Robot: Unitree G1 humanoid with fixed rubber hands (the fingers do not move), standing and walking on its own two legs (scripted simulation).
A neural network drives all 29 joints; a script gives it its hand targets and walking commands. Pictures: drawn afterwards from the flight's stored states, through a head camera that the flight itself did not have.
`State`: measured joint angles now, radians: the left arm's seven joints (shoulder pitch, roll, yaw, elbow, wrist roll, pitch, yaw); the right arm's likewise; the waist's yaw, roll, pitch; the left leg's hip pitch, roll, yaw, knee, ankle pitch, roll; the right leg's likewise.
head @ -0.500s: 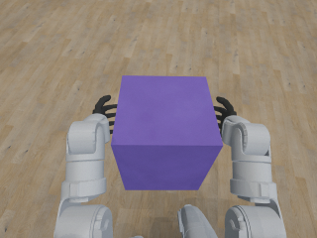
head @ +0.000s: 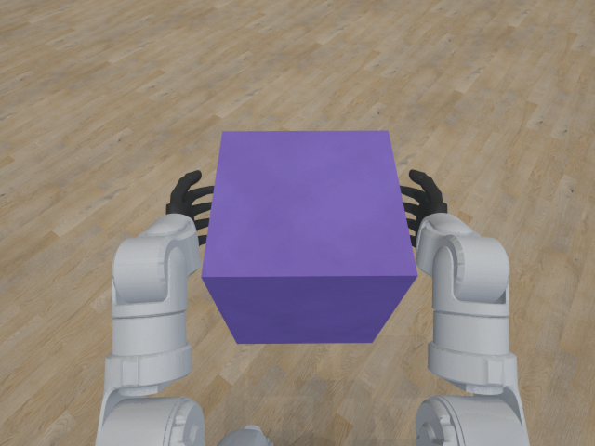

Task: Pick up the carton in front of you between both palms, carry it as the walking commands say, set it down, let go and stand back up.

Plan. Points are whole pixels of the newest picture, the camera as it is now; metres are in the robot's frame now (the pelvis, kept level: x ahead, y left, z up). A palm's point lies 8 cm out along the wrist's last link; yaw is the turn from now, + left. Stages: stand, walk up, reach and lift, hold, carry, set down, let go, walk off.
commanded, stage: carry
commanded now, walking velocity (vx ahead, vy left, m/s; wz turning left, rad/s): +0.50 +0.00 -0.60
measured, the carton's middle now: (305, 248) +0.37 +0.03 +0.04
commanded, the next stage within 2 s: none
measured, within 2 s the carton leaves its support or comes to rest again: neither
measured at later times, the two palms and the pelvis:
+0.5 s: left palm (315, 119) +0.63 +0.03 +0.06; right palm (493, 159) +0.54 -0.25 +0.07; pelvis +0.33 -0.03 -0.02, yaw -16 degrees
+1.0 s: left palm (400, 29) +0.94 -0.13 +0.08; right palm (540, 73) +0.78 -0.39 +0.08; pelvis +0.64 -0.12 -0.02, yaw -33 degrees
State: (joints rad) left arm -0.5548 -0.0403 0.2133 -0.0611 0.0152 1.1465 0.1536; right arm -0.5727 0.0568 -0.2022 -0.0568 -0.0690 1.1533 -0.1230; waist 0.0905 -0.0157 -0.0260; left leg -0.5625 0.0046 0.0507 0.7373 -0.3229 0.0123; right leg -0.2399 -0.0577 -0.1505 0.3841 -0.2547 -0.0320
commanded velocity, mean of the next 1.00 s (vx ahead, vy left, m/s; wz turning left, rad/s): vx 0.50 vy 0.00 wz -0.60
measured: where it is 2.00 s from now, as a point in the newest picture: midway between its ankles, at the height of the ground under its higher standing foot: (446, 230)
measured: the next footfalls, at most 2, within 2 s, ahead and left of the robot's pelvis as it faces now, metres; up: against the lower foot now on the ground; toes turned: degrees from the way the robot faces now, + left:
left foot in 0.10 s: +0.20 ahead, +0.12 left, +0.00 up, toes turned +4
right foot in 0.52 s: +0.49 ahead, -0.14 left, +0.00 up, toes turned -27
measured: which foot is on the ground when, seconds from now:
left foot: up 0.00-0.08, down 0.10-0.54, up 0.56-0.98, down 1.00-1.00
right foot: down 0.00-0.10, up 0.12-0.50, down 0.52-1.00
